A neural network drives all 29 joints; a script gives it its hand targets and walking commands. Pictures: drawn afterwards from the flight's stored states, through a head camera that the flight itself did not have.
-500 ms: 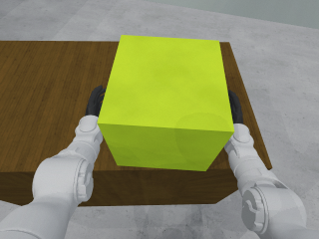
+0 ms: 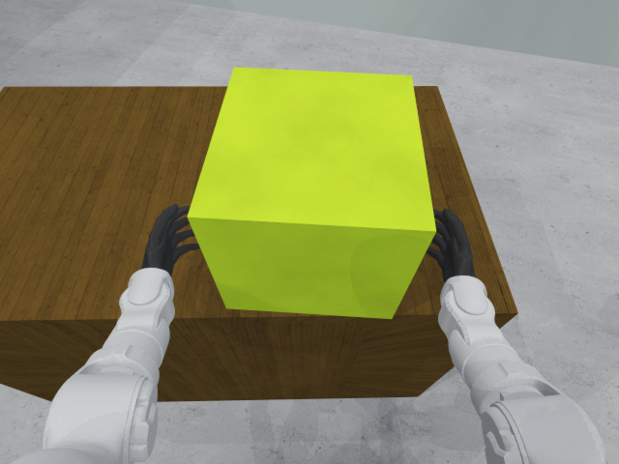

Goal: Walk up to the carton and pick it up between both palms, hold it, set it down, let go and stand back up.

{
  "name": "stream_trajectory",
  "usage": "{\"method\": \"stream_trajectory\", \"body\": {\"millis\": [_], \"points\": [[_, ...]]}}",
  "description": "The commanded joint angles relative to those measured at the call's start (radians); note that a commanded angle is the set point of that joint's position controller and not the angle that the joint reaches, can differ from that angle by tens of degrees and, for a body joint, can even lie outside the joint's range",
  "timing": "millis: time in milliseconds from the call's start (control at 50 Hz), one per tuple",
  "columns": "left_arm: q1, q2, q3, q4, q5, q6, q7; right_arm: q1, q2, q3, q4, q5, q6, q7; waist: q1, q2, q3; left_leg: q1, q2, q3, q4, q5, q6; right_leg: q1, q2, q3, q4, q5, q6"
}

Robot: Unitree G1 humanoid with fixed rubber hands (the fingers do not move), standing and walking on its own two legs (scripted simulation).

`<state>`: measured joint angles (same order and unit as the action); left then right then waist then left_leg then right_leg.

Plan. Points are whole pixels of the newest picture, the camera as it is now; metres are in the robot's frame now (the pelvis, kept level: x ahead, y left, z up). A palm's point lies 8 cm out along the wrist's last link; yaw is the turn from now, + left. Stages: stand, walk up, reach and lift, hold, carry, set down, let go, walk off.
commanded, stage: set down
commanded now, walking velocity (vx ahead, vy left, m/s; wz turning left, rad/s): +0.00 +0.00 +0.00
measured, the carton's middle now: (315, 196) +0.48 +0.02 +0.02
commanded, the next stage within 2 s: none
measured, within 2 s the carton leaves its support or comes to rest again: neither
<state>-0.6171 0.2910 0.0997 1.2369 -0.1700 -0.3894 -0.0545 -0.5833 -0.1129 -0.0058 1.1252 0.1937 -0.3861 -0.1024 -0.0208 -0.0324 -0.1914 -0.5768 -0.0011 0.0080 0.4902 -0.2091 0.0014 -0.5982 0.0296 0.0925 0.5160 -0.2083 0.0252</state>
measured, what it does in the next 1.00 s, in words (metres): shifts its weight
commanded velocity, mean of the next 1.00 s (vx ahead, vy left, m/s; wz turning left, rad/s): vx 0.00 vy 0.00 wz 0.00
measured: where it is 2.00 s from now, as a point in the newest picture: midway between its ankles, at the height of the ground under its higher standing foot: outside the picture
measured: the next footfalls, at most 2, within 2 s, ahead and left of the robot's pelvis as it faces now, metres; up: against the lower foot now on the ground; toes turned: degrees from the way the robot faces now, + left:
none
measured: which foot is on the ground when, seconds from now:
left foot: down 0.00-1.00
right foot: down 0.00-1.00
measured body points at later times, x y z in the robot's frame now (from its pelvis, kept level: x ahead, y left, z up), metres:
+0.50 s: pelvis -0.06 +0.00 -0.01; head -0.04 +0.02 +0.44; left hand +0.31 +0.24 +0.01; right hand +0.30 -0.18 +0.01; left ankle +0.00 +0.12 -0.73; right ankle +0.01 -0.12 -0.73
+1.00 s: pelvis -0.05 +0.01 -0.01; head -0.02 +0.03 +0.44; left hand +0.25 +0.25 -0.01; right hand +0.23 -0.19 +0.01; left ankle +0.00 +0.12 -0.73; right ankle +0.01 -0.12 -0.73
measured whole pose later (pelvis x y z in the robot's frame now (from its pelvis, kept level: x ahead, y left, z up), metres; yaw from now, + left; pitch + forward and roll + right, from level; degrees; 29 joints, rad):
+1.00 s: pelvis -0.05 +0.01 -0.01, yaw +0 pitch +8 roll +0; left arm -0.10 0.40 -0.08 0.51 -0.33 -0.17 -0.03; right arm -0.01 -0.13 0.00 0.37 0.24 -0.11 -0.10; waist -0.02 -0.06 -0.09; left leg -0.53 -0.01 0.01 0.57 -0.19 0.00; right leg -0.53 0.02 0.09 0.57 -0.18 0.02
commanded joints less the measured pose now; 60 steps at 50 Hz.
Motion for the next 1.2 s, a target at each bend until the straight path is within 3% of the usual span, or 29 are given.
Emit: {"method": "stream_trajectory", "body": {"millis": [0, 120, 140, 160, 220, 280, 320, 380, 420, 440, 460, 480, 500, 580, 600, 660, 680, 700, 780, 800, 820, 880, 940, 1020, 1060, 1100, 1120, 1140, 1180], "points": [[-0.379, 0.253, -0.035, -0.302, -0.149, -0.063, -0.017, -0.312, -0.244, 0.108, -0.338, 0.147, -0.067, -0.021, 0.017, 0.042, -0.667, 0.233, -0.044, 0.023, 0.082, 0.520, -0.063, 0.500, -0.001, -0.095, 0.048, 0.654, 0.046], [-0.581, 0.329, -0.162, -0.175, -0.280, -0.085, 0.013, -0.513, -0.221, 0.048, -0.467, 0.120, 0.051, 0.000, 0.015, -0.012, -0.555, 0.084, -0.028, 0.032, 0.061, 0.056, 0.003, 0.313, -0.033, -0.088, 0.018, 0.003, 0.025], [-0.446, 0.317, -0.181, -0.251, -0.300, -0.083, 0.023, -0.367, -0.193, 0.075, -0.554, 0.141, 0.053, -0.005, 0.027, -0.007, -0.542, 0.128, -0.026, 0.033, 0.055, 0.087, 0.010, 0.326, -0.033, -0.089, 0.029, 0.050, 0.019], [-0.590, 0.342, -0.214, -0.143, -0.331, -0.071, 0.024, -0.531, -0.248, 0.040, -0.505, 0.129, 0.088, 0.002, 0.013, -0.026, -0.515, 0.081, -0.021, 0.031, 0.054, -0.003, 0.014, 0.253, -0.018, -0.099, 0.039, -0.075, 0.016], [-0.394, 0.306, -0.205, -0.225, -0.298, -0.050, 0.035, -0.286, -0.215, 0.079, -0.483, 0.147, 0.108, 0.002, 0.041, 0.013, -0.485, 0.138, -0.017, 0.010, 0.060, 0.019, 0.016, 0.305, -0.031, -0.076, 0.062, -0.047, -0.002], [-0.509, 0.317, -0.202, -0.067, -0.294, -0.004, 0.035, -0.429, -0.249, 0.048, -0.376, 0.153, 0.182, 0.005, 0.032, 0.001, -0.387, 0.086, -0.013, -0.010, 0.037, -0.076, 0.024, 0.238, -0.032, -0.068, 0.057, -0.189, -0.015], [-0.333, 0.294, -0.189, -0.156, -0.266, 0.027, 0.029, -0.255, -0.212, 0.116, -0.418, 0.180, 0.171, 0.011, 0.084, 0.001, -0.327, 0.125, -0.011, -0.025, 0.025, -0.059, 0.019, 0.307, -0.030, -0.058, 0.051, -0.137, -0.015], [-0.371, 0.309, -0.184, -0.178, -0.248, 0.042, 0.021, -0.292, -0.235, 0.073, -0.397, 0.163, 0.176, -0.003, 0.057, 0.058, -0.294, 0.158, -0.026, -0.022, 0.019, -0.085, 0.006, 0.275, -0.031, -0.060, 0.029, -0.173, -0.018], [-0.304, 0.299, -0.150, -0.255, -0.209, 0.037, 0.026, -0.216, -0.218, 0.103, -0.413, 0.172, 0.158, 0.006, 0.092, 0.088, -0.321, 0.189, -0.028, -0.016, 0.021, -0.025, -0.010, 0.292, -0.030, -0.070, 0.027, -0.112, -0.023], [-0.175, 0.298, -0.103, -0.368, -0.200, 0.037, 0.024, -0.107, -0.176, 0.140, -0.522, 0.186, 0.132, 0.002, 0.118, 0.023, -0.371, 0.243, -0.031, -0.006, 0.016, 0.048, -0.004, 0.388, -0.024, -0.054, 0.003, -0.058, -0.011], [-0.332, 0.302, -0.147, -0.320, -0.218, 0.035, 0.021, -0.241, -0.198, 0.085, -0.514, 0.165, 0.147, 0.006, 0.095, 0.052, -0.391, 0.227, -0.024, -0.028, 0.010, -0.018, -0.012, 0.322, -0.020, -0.063, -0.001, -0.111, -0.023], [-0.205, 0.313, -0.132, -0.423, -0.217, 0.031, 0.026, -0.139, -0.194, 0.079, -0.567, 0.156, 0.126, 0.004, 0.080, 0.061, -0.429, 0.263, -0.025, -0.017, 0.010, 0.022, -0.017, 0.335, -0.024, -0.055, -0.008, -0.083, -0.016], [-0.277, 0.320, -0.143, -0.406, -0.244, 0.034, 0.027, -0.212, -0.182, 0.066, -0.615, 0.147, 0.140, 0.005, 0.073, 0.003, -0.438, 0.239, -0.024, -0.032, 0.030, -0.014, -0.003, 0.316, -0.023, -0.059, -0.006, -0.111, -0.016], [-0.064, 0.337, -0.120, -0.577, -0.225, 0.041, 0.027, 0.048, -0.161, 0.059, -0.678, 0.143, 0.137, 0.006, 0.082, 0.058, -0.377, 0.299, -0.023, -0.015, 0.003, 0.039, -0.018, 0.372, -0.025, -0.054, -0.028, -0.048, -0.023], [-0.133, 0.335, -0.132, -0.561, -0.246, 0.037, 0.024, -0.041, -0.163, 0.077, -0.733, 0.146, 0.143, 0.005, 0.098, 0.079, -0.349, 0.271, -0.030, -0.007, -0.002, 0.010, -0.012, 0.352, -0.034, -0.047, -0.028, -0.090, -0.015], [0.023, 0.381, -0.085, -0.673, -0.244, 0.056, 0.016, 0.092, -0.147, 0.066, -0.830, 0.123, 0.141, -0.009, 0.114, 0.012, -0.373, 0.314, -0.025, 0.000, -0.010, 0.062, -0.004, 0.457, -0.028, -0.064, -0.037, -0.015, -0.007], [-0.021, 0.364, -0.131, -0.712, -0.268, 0.048, 0.025, 0.031, -0.169, 0.017, -0.899, 0.107, 0.145, 0.000, 0.079, 0.033, -0.420, 0.327, -0.014, -0.019, -0.020, 0.012, -0.015, 0.387, -0.029, -0.072, -0.033, -0.054, -0.014], [0.078, 0.390, -0.075, -0.696, -0.244, 0.064, 0.023, 0.143, -0.126, 0.089, -0.908, 0.121, 0.156, 0.005, 0.145, -0.002, -0.344, 0.294, -0.016, -0.005, -0.019, 0.001, 0.002, 0.455, -0.045, -0.030, -0.051, -0.104, -0.006], [0.144, 0.385, -0.076, -0.874, -0.239, 0.098, 0.023, 0.246, -0.130, 0.079, -0.967, 0.136, 0.184, 0.012, 0.131, 0.093, -0.325, 0.396, -0.009, -0.011, -0.049, -0.002, -0.008, 0.417, -0.047, -0.039, -0.083, -0.078, -0.030], [0.130, 0.383, -0.084, -0.833, -0.266, 0.115, 0.027, 0.219, -0.142, 0.055, -0.989, 0.109, 0.200, 0.014, 0.125, 0.031, -0.297, 0.353, -0.004, -0.018, -0.059, -0.052, -0.003, 0.400, -0.037, -0.051, -0.090, -0.141, -0.035], [0.137, 0.369, -0.114, -0.851, -0.280, 0.121, 0.029, 0.225, -0.135, 0.033, -0.986, 0.105, 0.213, 0.017, 0.108, 0.062, -0.275, 0.343, 0.003, -0.034, -0.078, -0.085, -0.007, 0.390, -0.044, -0.052, -0.097, -0.160, -0.046], [0.224, 0.329, -0.120, -0.966, -0.257, 0.149, 0.044, 0.334, -0.129, 0.014, -1.056, 0.089, 0.232, 0.020, 0.111, 0.108, -0.260, 0.359, 0.006, -0.052, -0.091, -0.088, -0.019, 0.402, -0.048, -0.044, -0.089, -0.146, -0.050], [0.343, 0.337, -0.099, -0.964, -0.268, 0.177, 0.042, 0.416, -0.111, 0.019, -1.115, 0.092, 0.245, 0.024, 0.119, 0.045, -0.224, 0.352, 0.009, -0.056, -0.107, -0.085, -0.011, 0.427, -0.040, -0.060, -0.097, -0.112, -0.048], [0.510, 0.292, -0.033, -1.079, -0.159, 0.247, 0.059, 0.573, -0.175, 0.036, -1.114, 0.094, 0.239, 0.043, 0.160, 0.156, -0.174, 0.440, 0.014, -0.033, -0.150, 0.016, -0.044, 0.480, -0.028, -0.077, -0.125, -0.022, -0.057], [0.482, 0.279, -0.055, -1.136, -0.181, 0.252, 0.068, 0.557, -0.176, -0.035, -1.144, 0.083, 0.245, 0.047, 0.116, 0.150, -0.168, 0.459, 0.019, -0.054, -0.152, -0.020, -0.046, 0.423, -0.022, -0.076, -0.139, -0.049, -0.068], [0.579, 0.226, -0.039, -1.162, -0.133, 0.288, 0.075, 0.621, -0.161, -0.008, -1.112, 0.079, 0.258, 0.069, 0.139, 0.178, -0.073, 0.489, 0.036, -0.053, -0.176, 0.038, -0.058, 0.419, -0.020, -0.091, -0.151, -0.010, -0.073], [0.566, 0.277, -0.023, -1.214, -0.148, 0.275, 0.074, 0.612, -0.156, -0.002, -1.231, 0.080, 0.239, 0.060, 0.144, 0.151, -0.108, 0.478, 0.006, -0.020, -0.156, 0.092, -0.047, 0.460, -0.021, -0.077, -0.158, 0.003, -0.071], [0.622, 0.240, -0.038, -1.125, -0.124, 0.290, 0.070, 0.668, -0.177, -0.036, -1.151, 0.055, 0.248, 0.065, 0.118, 0.141, -0.070, 0.477, 0.013, -0.035, -0.163, 0.062, -0.052, 0.437, -0.013, -0.079, -0.163, -0.018, -0.073], [0.655, 0.256, -0.053, -1.207, -0.145, 0.267, 0.076, 0.707, -0.149, -0.034, -1.181, 0.056, 0.229, 0.069, 0.105, 0.149, -0.056, 0.492, 0.020, -0.034, -0.148, 0.109, -0.063, 0.455, -0.011, -0.079, -0.159, 0.028, -0.070]]}}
